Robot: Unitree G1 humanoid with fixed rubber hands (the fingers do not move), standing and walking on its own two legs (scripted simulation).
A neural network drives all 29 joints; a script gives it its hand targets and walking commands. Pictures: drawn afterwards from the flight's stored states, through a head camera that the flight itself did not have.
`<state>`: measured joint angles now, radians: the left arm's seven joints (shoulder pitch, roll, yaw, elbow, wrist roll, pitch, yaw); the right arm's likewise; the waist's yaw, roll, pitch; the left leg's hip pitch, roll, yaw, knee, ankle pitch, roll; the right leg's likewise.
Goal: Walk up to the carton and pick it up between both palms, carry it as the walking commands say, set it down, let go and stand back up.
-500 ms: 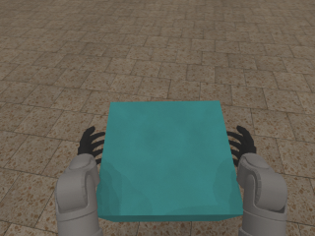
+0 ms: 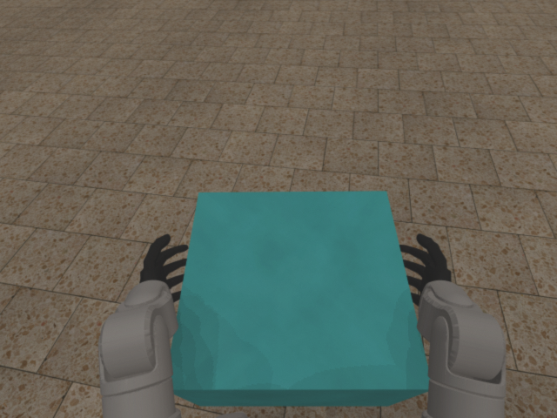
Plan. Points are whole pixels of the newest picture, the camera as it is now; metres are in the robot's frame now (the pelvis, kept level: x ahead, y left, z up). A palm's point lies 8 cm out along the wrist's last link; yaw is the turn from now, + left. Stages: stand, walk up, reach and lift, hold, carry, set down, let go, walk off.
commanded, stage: carry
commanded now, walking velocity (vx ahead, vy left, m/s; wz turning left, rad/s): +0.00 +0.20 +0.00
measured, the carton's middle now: (293, 298) +0.28 +0.00 +0.00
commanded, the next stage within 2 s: none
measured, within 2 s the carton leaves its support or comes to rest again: neither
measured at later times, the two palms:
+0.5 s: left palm (31, 341) +0.20 +0.32 +0.08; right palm (326, 333) +0.21 -0.04 +0.06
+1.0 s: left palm out of the picture +0.15 +0.47 +0.07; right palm (192, 376) +0.16 +0.11 +0.07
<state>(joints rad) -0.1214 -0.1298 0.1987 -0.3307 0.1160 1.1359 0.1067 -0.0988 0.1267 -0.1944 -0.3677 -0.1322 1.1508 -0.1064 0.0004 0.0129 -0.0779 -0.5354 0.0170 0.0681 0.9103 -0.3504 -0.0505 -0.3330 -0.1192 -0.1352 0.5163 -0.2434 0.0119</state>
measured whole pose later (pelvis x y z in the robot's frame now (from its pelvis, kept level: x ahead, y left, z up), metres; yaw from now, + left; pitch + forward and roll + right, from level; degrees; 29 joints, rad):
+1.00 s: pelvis -0.11 +0.28 -0.01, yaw +0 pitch +5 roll +0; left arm -0.13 -0.13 0.21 -0.36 0.10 1.14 0.13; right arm -0.13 0.13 -0.19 -0.35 -0.15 1.13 -0.08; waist 0.03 -0.01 -0.08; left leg -0.42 -0.01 0.15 0.51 -0.18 0.09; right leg -0.42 -0.05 -0.16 0.78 -0.46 0.01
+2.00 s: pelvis -0.19 +0.47 +0.00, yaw -1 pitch +3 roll -1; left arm -0.14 -0.12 0.20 -0.29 0.12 1.15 0.12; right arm -0.12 0.13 -0.21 -0.30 -0.13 1.14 -0.11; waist 0.01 0.00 -0.13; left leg -0.37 -0.02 0.18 0.41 -0.11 0.10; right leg -0.30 -0.06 -0.10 0.49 -0.24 0.02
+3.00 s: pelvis -0.23 +0.44 -0.02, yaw -2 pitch +3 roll -1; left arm -0.16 -0.13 0.20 -0.37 0.12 1.16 0.11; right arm -0.14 0.13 -0.21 -0.37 -0.14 1.15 -0.09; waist 0.01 0.01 -0.05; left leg -0.50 0.06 0.16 0.55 -0.10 0.06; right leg -0.43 -0.01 -0.11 0.61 -0.23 -0.03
